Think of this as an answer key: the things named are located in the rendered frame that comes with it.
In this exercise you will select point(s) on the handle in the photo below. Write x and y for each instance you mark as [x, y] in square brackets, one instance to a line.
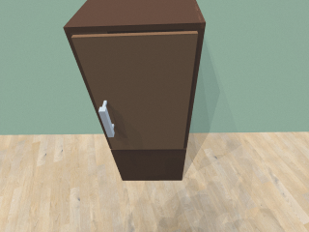
[104, 116]

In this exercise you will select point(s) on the cupboard door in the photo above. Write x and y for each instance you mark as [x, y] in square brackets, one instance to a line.
[146, 80]

